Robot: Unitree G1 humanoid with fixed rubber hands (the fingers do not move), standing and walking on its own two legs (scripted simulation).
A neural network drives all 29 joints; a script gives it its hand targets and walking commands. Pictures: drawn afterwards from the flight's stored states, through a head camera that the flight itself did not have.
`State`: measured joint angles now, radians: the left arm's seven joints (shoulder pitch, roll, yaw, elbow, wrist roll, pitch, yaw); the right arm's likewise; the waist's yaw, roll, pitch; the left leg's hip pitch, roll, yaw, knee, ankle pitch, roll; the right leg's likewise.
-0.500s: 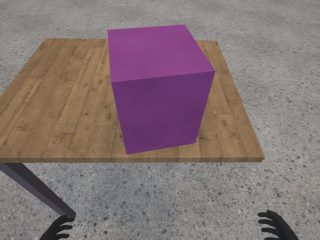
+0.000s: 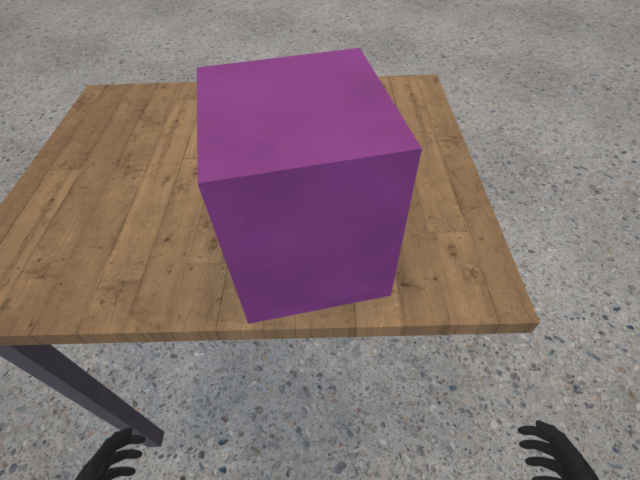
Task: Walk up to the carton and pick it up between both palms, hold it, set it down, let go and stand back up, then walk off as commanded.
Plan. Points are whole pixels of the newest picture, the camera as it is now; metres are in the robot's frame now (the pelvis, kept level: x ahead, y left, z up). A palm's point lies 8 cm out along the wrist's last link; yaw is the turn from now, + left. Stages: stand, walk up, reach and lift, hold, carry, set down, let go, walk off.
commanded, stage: walk off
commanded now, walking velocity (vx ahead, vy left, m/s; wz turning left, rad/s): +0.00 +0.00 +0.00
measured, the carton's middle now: (301, 191) +0.46 +0.05 +0.13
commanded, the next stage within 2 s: none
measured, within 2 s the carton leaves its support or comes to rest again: neither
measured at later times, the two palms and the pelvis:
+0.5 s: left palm out of the picture +0.02 +0.37 -0.12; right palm out of the picture +0.08 -0.24 -0.05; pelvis -0.07 +0.06 -0.02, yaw -1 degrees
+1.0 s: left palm out of the picture -0.33 +0.41 -0.12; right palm out of the picture -0.12 -0.23 -0.09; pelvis -0.30 +0.07 -0.04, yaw +3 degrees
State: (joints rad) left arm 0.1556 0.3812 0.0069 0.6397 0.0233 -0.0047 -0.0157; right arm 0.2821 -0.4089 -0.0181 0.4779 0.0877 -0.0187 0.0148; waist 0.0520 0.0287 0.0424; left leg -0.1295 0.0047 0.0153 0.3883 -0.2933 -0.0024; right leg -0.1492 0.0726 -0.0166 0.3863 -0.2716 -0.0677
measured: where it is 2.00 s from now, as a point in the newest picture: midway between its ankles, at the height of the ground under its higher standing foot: outside the picture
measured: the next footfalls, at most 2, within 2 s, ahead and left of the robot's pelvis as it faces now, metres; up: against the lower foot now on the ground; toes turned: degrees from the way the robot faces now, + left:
right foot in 0.92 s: -0.28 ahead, -0.06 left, +0.00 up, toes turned +3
left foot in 1.24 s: -0.47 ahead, +0.21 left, +0.00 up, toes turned -3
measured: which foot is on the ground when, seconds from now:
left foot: down 0.00-0.96, up 0.98-1.00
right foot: down 0.00-0.38, up 0.40-0.90, down 0.92-1.00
